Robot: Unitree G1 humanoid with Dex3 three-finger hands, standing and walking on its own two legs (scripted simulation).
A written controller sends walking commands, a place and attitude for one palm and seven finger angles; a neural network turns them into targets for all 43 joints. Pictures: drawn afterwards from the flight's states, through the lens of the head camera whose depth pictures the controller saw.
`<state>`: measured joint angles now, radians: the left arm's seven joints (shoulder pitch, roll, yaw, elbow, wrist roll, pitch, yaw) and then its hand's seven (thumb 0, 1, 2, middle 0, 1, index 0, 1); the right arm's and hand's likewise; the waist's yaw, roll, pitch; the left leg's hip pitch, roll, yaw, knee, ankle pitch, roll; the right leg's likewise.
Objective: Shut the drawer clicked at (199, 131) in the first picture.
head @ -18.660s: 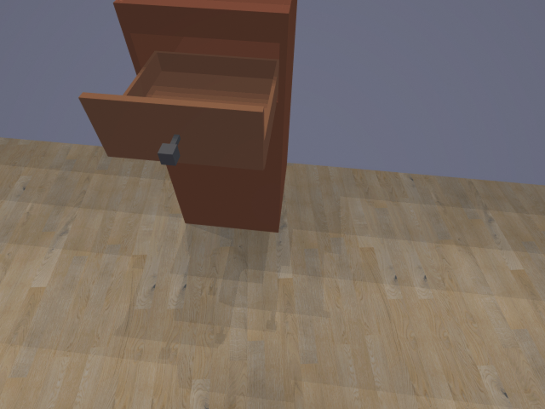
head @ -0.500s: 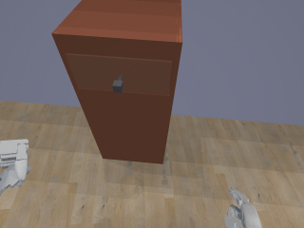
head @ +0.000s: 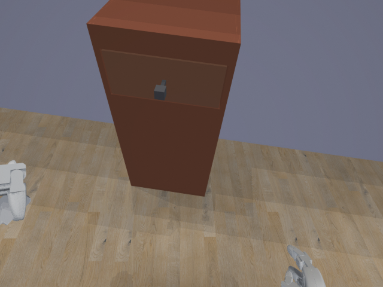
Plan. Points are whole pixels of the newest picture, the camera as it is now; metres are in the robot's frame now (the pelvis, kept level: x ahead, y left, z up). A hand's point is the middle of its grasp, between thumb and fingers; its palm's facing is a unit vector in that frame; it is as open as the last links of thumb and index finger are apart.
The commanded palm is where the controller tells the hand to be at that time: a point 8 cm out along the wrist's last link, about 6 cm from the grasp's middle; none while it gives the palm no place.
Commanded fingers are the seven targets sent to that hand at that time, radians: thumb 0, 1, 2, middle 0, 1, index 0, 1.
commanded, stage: step back with the hand held close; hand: left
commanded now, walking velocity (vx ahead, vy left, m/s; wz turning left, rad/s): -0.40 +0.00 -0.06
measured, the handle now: (161, 88) +0.68 +0.13 +0.00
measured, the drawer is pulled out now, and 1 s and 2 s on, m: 0.00 0.00 0.00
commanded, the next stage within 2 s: stop stepping back and stand still in 0.44 s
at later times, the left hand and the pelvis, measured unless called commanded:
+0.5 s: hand out of the picture +0.10 +0.21 +0.17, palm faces +0.27 -0.86 -0.44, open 3.2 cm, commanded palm +0.03 +0.25 +0.18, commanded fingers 0.00 0.90 0.90 -1.40 -1.60 -1.40 -1.60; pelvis -0.12 -0.02 +0.00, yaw -5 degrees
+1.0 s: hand out of the picture -0.03 +0.21 +0.18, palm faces +0.29 -0.86 -0.42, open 3.3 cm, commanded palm -0.10 +0.26 +0.18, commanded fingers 0.00 0.90 0.90 -1.40 -1.60 -1.40 -1.60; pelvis -0.25 -0.01 +0.00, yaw -3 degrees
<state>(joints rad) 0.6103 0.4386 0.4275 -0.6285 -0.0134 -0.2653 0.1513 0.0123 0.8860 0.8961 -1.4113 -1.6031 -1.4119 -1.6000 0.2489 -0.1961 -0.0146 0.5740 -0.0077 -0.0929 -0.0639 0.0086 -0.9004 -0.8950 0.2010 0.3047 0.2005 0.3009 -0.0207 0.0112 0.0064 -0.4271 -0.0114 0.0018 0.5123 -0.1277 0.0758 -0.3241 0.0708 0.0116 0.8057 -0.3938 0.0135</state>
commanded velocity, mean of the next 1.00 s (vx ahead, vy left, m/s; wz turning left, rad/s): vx -0.07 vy -0.03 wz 0.03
